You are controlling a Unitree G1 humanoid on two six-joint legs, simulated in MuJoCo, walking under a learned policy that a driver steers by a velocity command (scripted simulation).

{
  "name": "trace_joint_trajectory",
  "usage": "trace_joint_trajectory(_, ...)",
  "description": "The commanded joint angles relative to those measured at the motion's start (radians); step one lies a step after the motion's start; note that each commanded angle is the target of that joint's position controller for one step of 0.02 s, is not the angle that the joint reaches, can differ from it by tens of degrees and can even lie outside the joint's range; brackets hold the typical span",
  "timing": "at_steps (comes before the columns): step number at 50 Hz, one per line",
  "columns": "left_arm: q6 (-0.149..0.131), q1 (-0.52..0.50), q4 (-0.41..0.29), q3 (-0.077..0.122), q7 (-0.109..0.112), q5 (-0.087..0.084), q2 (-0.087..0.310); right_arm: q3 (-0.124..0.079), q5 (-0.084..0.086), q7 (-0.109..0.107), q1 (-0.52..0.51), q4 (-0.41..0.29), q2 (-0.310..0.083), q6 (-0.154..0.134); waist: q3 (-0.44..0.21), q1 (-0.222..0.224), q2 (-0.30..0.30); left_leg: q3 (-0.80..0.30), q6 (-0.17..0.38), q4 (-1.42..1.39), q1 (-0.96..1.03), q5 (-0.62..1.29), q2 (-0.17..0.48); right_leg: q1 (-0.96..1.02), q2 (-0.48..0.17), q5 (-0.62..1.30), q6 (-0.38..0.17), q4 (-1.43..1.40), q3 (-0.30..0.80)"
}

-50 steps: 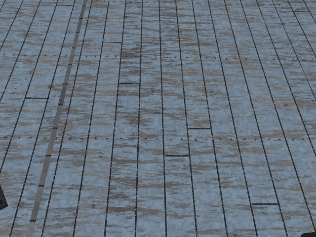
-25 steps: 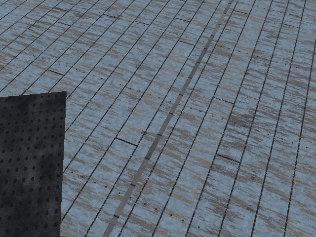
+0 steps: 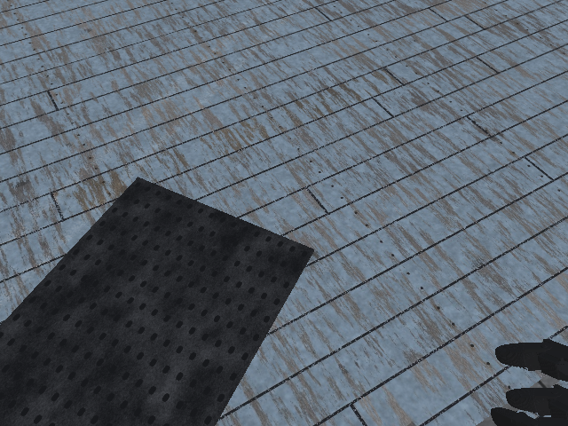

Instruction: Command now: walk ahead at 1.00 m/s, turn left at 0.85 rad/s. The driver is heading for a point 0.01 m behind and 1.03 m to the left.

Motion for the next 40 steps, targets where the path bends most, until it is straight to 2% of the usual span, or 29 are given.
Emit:
trace_joint_trajectory(1, -0.031, -0.083, -0.063, 0.002, 0.006, 0.001, 0.09, 0.03, -0.005, 0.022, -0.089, -0.077, 0.03, -0.012, 0.138, -0.078, -0.072, 0.084, 0.044, -0.223, 0.2, 0.074, -0.035, -0.219, -0.212, 0.819, -0.073, -0.189, -0.007)
trace_joint_trajectory(3, -0.018, -0.045, -0.056, 0.011, 0.014, -0.002, 0.157, 0.021, -0.006, 0.006, -0.018, -0.034, 0.006, -0.019, 0.073, -0.12, -0.116, 0.126, 0.072, -0.273, 0.341, 0.02, -0.127, -0.12, -0.239, 1.291, -0.083, -0.08, -0.013)
trace_joint_trajectory(5, 0.008, -0.089, -0.07, 0.021, 0.022, -0.001, 0.223, -0.011, -0.007, -0.024, 0.266, 0.063, -0.063, -0.026, -0.079, -0.268, -0.167, 0.085, 0.109, -0.3, 0.634, -0.095, -0.184, -0.108, -0.281, 1.506, -0.109, 0.268, 0.006)
trace_joint_trajectory(6, 0.02, -0.148, -0.089, 0.019, 0.023, -0.002, 0.223, -0.037, -0.007, -0.042, 0.483, 0.137, -0.104, -0.028, -0.163, -0.37, -0.159, 0.031, 0.134, -0.423, 0.883, -0.08, -0.175, -0.208, -0.261, 1.405, -0.118, 0.554, 0.006)
trace_joint_trajectory(7, 0.026, -0.12, -0.093, 0.012, 0.014, 0.011, 0.159, -0.069, -0.008, -0.065, 0.494, 0.167, -0.173, -0.02, -0.184, -0.308, -0.034, -0.143, 0.143, -0.435, 1.075, -0.205, -0.064, -0.439, -0.152, 0.553, -0.102, 0.941, 0.028)
trace_joint_trajectory(8, 0.021, -0.006, -0.172, -0.015, 0.0, -0.013, 0.048, -0.082, -0.019, -0.077, 0.384, 0.113, -0.262, -0.012, -0.302, -0.131, 0.192, -0.668, 0.24, -0.532, 1.275, -0.173, 0.229, -0.778, -0.033, -0.126, -0.062, 1.293, 0.117)
trace_joint_trajectory(9, 0.004, -0.139, -0.224, -0.008, 0.002, -0.019, 0.125, -0.087, 0.0, -0.084, 0.456, 0.109, -0.236, -0.008, -0.385, -0.215, 0.058, -0.811, 0.269, -0.696, 1.272, -0.233, 0.231, -0.865, -0.02, -0.021, -0.074, 1.33, 0.287)
trace_joint_trajectory(10, -0.004, -0.19, -0.228, -0.014, 0.003, -0.031, 0.107, -0.085, 0.004, -0.094, 0.427, 0.143, -0.207, -0.021, -0.212, -0.178, -0.003, -0.716, 0.25, -0.756, 1.141, -0.212, 0.221, -0.926, -0.062, 0.042, -0.076, 1.27, 0.294)
trace_joint_trajectory(11, -0.004, -0.193, -0.207, -0.023, 0.005, -0.023, 0.092, -0.075, 0.008, -0.1, 0.398, 0.162, -0.155, -0.039, -0.074, -0.13, -0.08, -0.61, 0.217, -0.781, 0.956, -0.147, 0.188, -0.894, -0.104, 0.067, -0.076, 1.173, 0.29)
trace_joint_trajectory(12, 0.008, -0.197, -0.197, -0.029, 0.001, -0.005, 0.073, -0.063, 0.005, -0.106, 0.361, 0.168, -0.119, -0.058, -0.03, -0.085, -0.112, -0.527, 0.19, -0.79, 0.818, -0.093, 0.14, -0.821, -0.133, 0.067, -0.07, 1.097, 0.304)
trace_joint_trajectory(14, 0.041, -0.151, -0.172, -0.035, -0.016, 0.02, 0.043, -0.033, 0.019, -0.108, 0.348, 0.187, -0.042, -0.085, 0.008, -0.022, -0.091, -0.405, 0.166, -0.83, 0.645, 0.028, 0.076, -0.708, -0.168, 0.052, -0.051, 0.979, 0.309)
trace_joint_trajectory(16, 0.053, -0.251, -0.204, -0.042, -0.032, 0.023, 0.022, -0.032, 0.032, -0.1, 0.379, 0.212, -0.04, -0.104, 0.055, -0.036, -0.056, -0.336, 0.166, -0.906, 0.587, 0.021, 0.04, -0.739, -0.179, 0.084, -0.028, 0.834, 0.274)
trace_joint_trajectory(19, 0.042, -0.434, -0.268, -0.058, -0.043, 0.007, -0.003, -0.034, 0.034, -0.082, 0.414, 0.23, -0.05, -0.12, 0.113, -0.079, -0.048, -0.213, 0.128, -0.967, 0.555, 0.198, -0.027, -0.722, -0.147, 0.349, -0.042, 0.553, 0.214)
trace_joint_trajectory(21, 0.026, -0.478, -0.272, -0.07, -0.05, 0.001, -0.032, -0.03, 0.049, -0.08, 0.471, 0.26, -0.046, -0.131, 0.11, -0.11, -0.064, -0.167, 0.082, -0.975, 0.562, 0.505, -0.026, -0.59, -0.082, 0.56, -0.071, 0.383, 0.152)
trace_joint_trajectory(23, 0.017, -0.488, -0.27, -0.069, -0.045, 0.0, -0.023, -0.03, 0.05, -0.088, 0.521, 0.299, -0.067, -0.133, 0.079, -0.121, -0.042, -0.153, 0.037, -0.928, 0.687, 0.706, -0.003, -0.538, -0.026, 0.65, -0.108, 0.295, 0.139)
trace_joint_trajectory(25, 0.01, -0.429, -0.248, -0.054, -0.03, 0.015, 0.027, -0.034, 0.037, -0.103, 0.547, 0.321, -0.096, -0.127, 0.003, -0.094, 0.004, -0.176, -0.009, -0.775, 0.797, 0.943, 0.011, -0.432, 0.056, 0.579, -0.131, 0.266, 0.138)
trace_joint_trajectory(26, -0.021, -0.449, -0.3, -0.012, -0.015, -0.047, 0.089, -0.035, 0.058, -0.115, 0.559, 0.321, -0.087, -0.093, -0.068, -0.028, -0.004, -0.258, -0.03, -0.624, 0.832, 0.912, 0.06, -0.348, 0.057, 0.543, -0.125, 0.243, 0.24)
trace_joint_trajectory(27, -0.033, -0.297, -0.266, -0.001, -0.005, -0.054, 0.119, -0.046, 0.042, -0.117, 0.467, 0.311, -0.141, -0.068, -0.138, 0.094, 0.021, -0.238, -0.05, -0.445, 0.849, 0.903, 0.042, -0.241, 0.03, 0.642, -0.121, 0.168, 0.245)
trace_joint_trajectory(28, -0.03, -0.095, -0.208, 0.006, 0.011, -0.027, 0.158, -0.043, 0.019, -0.115, 0.36, 0.253, -0.124, -0.056, -0.258, 0.177, 0.009, -0.226, -0.081, -0.144, 0.695, 0.659, -0.024, 0.041, -0.106, 0.918, -0.151, 0.239, 0.324)
trace_joint_trajectory(29, -0.039, -0.06, -0.188, -0.005, -0.004, 0.034, 0.177, 0.0, 0.025, -0.11, 0.579, 0.254, 0.068, -0.054, -0.468, 0.046, -0.356, -0.219, -0.187, 0.436, 0.276, -0.557, -0.222, 0.476, -0.493, 1.382, -0.386, 0.385, 0.714)
trace_joint_trajectory(30, -0.032, -0.056, -0.236, -0.006, -0.002, 0.021, 0.107, -0.02, 0.051, -0.098, 0.56, 0.249, -0.079, -0.055, -0.671, 0.11, -0.228, -0.326, -0.172, 0.537, 0.249, -0.534, -0.195, 0.5, -0.495, 1.283, -0.382, 0.318, 0.825)
trace_joint_trajectory(31, -0.02, -0.162, -0.256, -0.007, 0.012, 0.009, 0.091, -0.045, 0.087, -0.102, 0.422, 0.188, -0.129, -0.045, -0.507, 0.092, -0.203, -0.282, -0.182, 0.498, 0.182, -0.488, -0.121, 0.367, -0.462, 1.186, -0.353, 0.266, 0.67)
trace_joint_trajectory(32, -0.01, -0.234, -0.246, -0.007, 0.025, -0.007, 0.07, -0.044, 0.088, -0.11, 0.36, 0.161, -0.109, -0.035, -0.326, 0.049, -0.122, -0.205, -0.185, 0.434, 0.137, -0.444, -0.069, 0.182, -0.407, 1.082, -0.317, 0.208, 0.565)
trace_joint_trajectory(33, -0.003, -0.26, -0.218, -0.012, 0.04, -0.017, 0.047, -0.047, 0.078, -0.121, 0.242, 0.146, -0.092, -0.02, -0.145, 0.042, 0.009, -0.121, -0.171, 0.392, 0.154, -0.429, -0.061, -0.037, -0.31, 0.995, -0.256, 0.095, 0.466)
trace_joint_trajectory(34, -0.01, -0.316, -0.223, -0.01, 0.041, -0.001, 0.068, -0.043, 0.091, -0.118, 0.387, 0.15, -0.022, -0.001, -0.12, -0.067, -0.124, -0.152, -0.185, 0.412, 0.199, -0.407, -0.017, -0.146, -0.367, 0.965, -0.31, 0.066, 0.422)
trace_joint_trajectory(35, -0.01, -0.372, -0.228, -0.011, 0.032, -0.01, 0.039, -0.04, 0.081, -0.121, 0.439, 0.156, 0.003, 0.023, -0.085, -0.094, -0.151, -0.137, -0.197, 0.353, 0.259, -0.425, 0.014, -0.27, -0.357, 0.895, -0.315, 0.017, 0.389)
trace_joint_trajectory(36, -0.011, -0.436, -0.234, -0.017, 0.021, -0.016, 0.009, -0.046, 0.087, -0.123, 0.446, 0.156, 0.015, 0.04, -0.038, -0.119, -0.149, -0.137, -0.204, 0.234, 0.29, -0.426, 0.041, -0.374, -0.319, 0.796, -0.286, -0.011, 0.292)
trace_joint_trajectory(38, -0.008, -0.493, -0.233, 0.003, 0.016, -0.018, 0.055, -0.044, 0.081, -0.126, 0.364, 0.105, 0.026, 0.042, -0.03, -0.122, -0.122, -0.081, -0.199, -0.003, 0.318, -0.259, 0.051, -0.44, -0.28, 0.799, -0.272, -0.033, 0.193)
trace_joint_trajectory(40, 0.002, -0.505, -0.224, 0.021, 0.027, -0.027, 0.096, -0.043, 0.067, -0.101, 0.341, 0.09, 0.027, 0.032, -0.113, -0.119, -0.133, -0.064, -0.17, -0.185, 0.405, -0.033, 0.06, -0.383, -0.271, 0.795, -0.256, -0.004, 0.118)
